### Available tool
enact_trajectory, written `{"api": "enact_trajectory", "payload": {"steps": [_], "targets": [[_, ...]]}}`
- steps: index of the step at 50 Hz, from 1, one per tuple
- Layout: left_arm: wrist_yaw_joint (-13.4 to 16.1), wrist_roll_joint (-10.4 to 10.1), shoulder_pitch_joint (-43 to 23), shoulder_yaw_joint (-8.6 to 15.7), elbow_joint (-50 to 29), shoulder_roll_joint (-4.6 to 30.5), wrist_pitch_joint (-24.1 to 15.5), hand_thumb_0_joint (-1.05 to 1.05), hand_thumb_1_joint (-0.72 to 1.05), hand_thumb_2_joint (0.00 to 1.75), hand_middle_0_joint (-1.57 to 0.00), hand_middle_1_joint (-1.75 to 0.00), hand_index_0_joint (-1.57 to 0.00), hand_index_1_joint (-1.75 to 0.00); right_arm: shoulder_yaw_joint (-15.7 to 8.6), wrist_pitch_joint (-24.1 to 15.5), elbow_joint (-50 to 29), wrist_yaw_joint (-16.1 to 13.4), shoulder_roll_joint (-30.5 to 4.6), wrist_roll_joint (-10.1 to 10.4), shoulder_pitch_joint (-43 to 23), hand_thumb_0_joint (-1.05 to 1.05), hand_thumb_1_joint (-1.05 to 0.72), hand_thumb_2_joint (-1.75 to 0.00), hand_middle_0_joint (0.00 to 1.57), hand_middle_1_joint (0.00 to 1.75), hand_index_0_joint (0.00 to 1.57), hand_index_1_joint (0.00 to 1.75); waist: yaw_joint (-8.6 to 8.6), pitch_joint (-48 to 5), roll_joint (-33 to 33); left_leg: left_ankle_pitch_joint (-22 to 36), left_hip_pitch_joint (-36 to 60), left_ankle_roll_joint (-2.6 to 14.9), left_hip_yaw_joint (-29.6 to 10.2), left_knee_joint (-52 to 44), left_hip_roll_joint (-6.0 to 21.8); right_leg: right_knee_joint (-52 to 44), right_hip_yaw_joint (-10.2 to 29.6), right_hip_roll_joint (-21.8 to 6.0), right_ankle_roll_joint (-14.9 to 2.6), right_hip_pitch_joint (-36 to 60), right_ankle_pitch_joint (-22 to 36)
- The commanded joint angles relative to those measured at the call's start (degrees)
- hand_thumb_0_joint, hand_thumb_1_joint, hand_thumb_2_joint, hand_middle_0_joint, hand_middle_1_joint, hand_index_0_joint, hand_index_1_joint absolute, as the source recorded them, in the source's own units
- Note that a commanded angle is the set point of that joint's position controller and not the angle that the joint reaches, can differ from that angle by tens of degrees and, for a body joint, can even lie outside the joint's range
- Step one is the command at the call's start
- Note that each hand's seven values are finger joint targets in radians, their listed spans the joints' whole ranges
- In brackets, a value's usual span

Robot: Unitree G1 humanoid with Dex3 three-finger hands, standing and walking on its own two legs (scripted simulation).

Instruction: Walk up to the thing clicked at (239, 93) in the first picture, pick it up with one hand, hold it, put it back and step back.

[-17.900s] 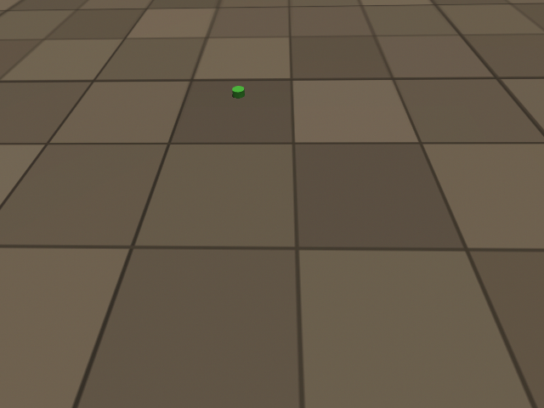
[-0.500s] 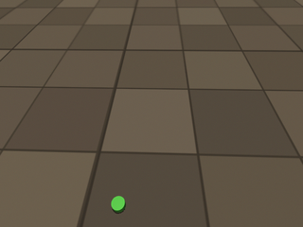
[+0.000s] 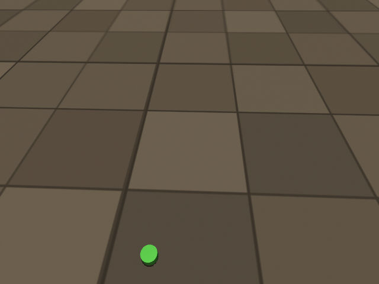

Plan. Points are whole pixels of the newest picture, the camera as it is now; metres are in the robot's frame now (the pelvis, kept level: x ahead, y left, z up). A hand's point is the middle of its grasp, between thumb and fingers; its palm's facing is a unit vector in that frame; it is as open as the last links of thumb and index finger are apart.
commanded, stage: stand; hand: left
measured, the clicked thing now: (149, 254) +0.42 +0.22 -0.76
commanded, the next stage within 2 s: none
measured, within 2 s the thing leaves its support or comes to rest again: neither
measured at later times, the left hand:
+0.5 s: hand out of the picture +0.07 +0.27 -0.16, palm faces -0.02 -0.94 -0.35, open 7.4 cm
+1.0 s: hand out of the picture +0.07 +0.27 -0.16, palm faces -0.02 -0.94 -0.34, open 7.4 cm
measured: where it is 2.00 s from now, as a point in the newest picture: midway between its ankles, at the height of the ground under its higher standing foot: outside the picture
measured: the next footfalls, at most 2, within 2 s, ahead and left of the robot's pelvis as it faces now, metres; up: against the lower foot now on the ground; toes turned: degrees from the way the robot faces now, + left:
none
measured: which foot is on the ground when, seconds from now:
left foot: down 0.00-1.00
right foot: down 0.00-1.00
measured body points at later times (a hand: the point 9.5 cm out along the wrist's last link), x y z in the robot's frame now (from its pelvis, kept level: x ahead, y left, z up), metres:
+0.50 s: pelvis +0.00 +0.01 +0.00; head +0.02 +0.01 +0.45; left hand +0.07 +0.31 -0.13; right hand +0.08 -0.29 -0.13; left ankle +0.00 +0.13 -0.75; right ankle -0.01 -0.12 -0.75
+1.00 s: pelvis +0.01 +0.02 +0.00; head +0.02 +0.02 +0.45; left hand +0.07 +0.32 -0.14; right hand +0.09 -0.28 -0.13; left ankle +0.00 +0.13 -0.75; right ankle -0.01 -0.12 -0.75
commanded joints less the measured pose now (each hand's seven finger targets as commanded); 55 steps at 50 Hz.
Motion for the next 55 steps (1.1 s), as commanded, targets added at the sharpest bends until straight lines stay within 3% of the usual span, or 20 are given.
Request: {"api": "enact_trajectory", "payload": {"steps": [1, 15, 30, 33, 37, 44, 49, 55], "targets": [[1.3, 0.3, -1.9, 1.9, -3.3, 12.7, -2.1, 0.00, 0.90, 0.90, -0.20, -0.30, -0.20, -0.30, -2.0, -1.2, -2.9, -0.8, -11.8, 0.2, -2.4, 0.00, -0.90, -0.90, 0.20, 0.30, 0.20, 0.30, 0.09, -3.2, 0.5, 4.8, 1.5, 2.01, -5.6, -2.8, 6.3, -3.0, 4.6, -7.6, -1.23, -2.4, 7.6], [1.4, 0.2, -1.3, 1.3, -3.8, 12.7, -2.5, 0.00, 0.90, 0.90, -0.20, -0.30, -0.20, -0.30, -2.1, -1.4, -3.0, -0.4, -12.5, 0.2, -2.2, 0.00, -0.90, -0.90, 0.20, 0.30, 0.20, 0.30, 0.13, -4.9, -0.2, 9.0, 2.7, 2.25, -6.1, -2.0, 6.5, -1.8, 3.8, -7.8, -1.22, -1.3, 9.6], [1.5, 0.2, -0.3, 1.0, -3.7, 12.8, -2.4, 0.00, 0.90, 0.90, -0.20, -0.30, -0.20, -0.30, -2.0, -1.2, -2.8, -0.5, -12.6, 0.3, -1.8, 0.00, -0.90, -0.90, 0.20, 0.30, 0.20, 0.30, 0.29, -4.4, 0.4, 8.7, 1.8, 2.17, -6.5, -1.9, 6.2, -1.8, 3.3, -7.9, -1.10, -0.9, 9.1], [1.6, 0.2, -0.3, 1.1, -3.9, 13.1, -2.5, 0.00, 0.90, 0.90, -0.20, -0.30, -0.20, -0.30, -2.0, -1.3, -3.1, -0.5, -12.5, 0.3, -1.8, 0.00, -0.90, -0.90, 0.20, 0.30, 0.20, 0.30, 0.17, -5.0, 0.0, 11.2, 2.9, 2.31, -6.4, -1.4, 6.3, -1.4, 3.0, -8.0, -1.00, -1.1, 10.5], [1.6, 0.2, -0.4, 1.0, -3.9, 12.7, -2.4, 0.00, 0.90, 0.90, -0.20, -0.30, -0.20, -0.30, -2.0, -1.1, -2.8, -0.5, -12.6, 0.3, -1.6, 0.00, -0.90, -0.90, 0.20, 0.30, 0.20, 0.30, 0.06, -3.9, 0.6, 8.1, 1.6, 2.23, -6.5, -1.7, 6.1, -2.5, 3.3, -8.1, -0.97, -1.3, 8.3], [1.6, 0.2, -0.5, 1.1, -4.1, 12.9, -2.4, 0.00, 0.90, 0.90, -0.20, -0.30, -0.20, -0.30, -2.0, -1.3, -3.1, -0.6, -12.6, 0.3, -1.7, 0.00, -0.90, -0.90, 0.20, 0.30, 0.20, 0.30, 0.10, -4.6, 0.4, 10.7, 2.1, 2.31, -6.5, -1.6, 6.1, -1.7, 3.0, -8.2, -1.14, -0.7, 9.9], [1.6, 0.4, -0.1, 1.0, -4.0, 12.5, -2.4, 0.00, 0.90, 0.90, -0.20, -0.30, -0.20, -0.30, -2.1, -1.2, -3.2, -0.6, -12.7, 0.3, -2.0, 0.00, -0.90, -0.90, 0.20, 0.30, 0.20, 0.30, 0.29, -4.1, 0.1, 8.7, 1.2, 2.39, -6.8, -1.7, 6.0, -2.2, 2.8, -8.1, -0.98, -0.9, 8.2], [1.6, 0.3, -0.1, 0.9, -4.2, 12.5, -2.4, 0.00, 0.90, 0.90, -0.20, -0.30, -0.20, -0.30, -2.2, -1.3, -3.1, -0.7, -12.9, 0.3, -2.1, 0.00, -0.90, -0.90, 0.20, 0.30, 0.20, 0.30, 0.35, -5.3, 0.0, 11.7, 2.5, 2.38, -6.7, -1.1, 6.1, -1.4, 2.6, -8.2, -1.08, -0.5, 10.3]]}}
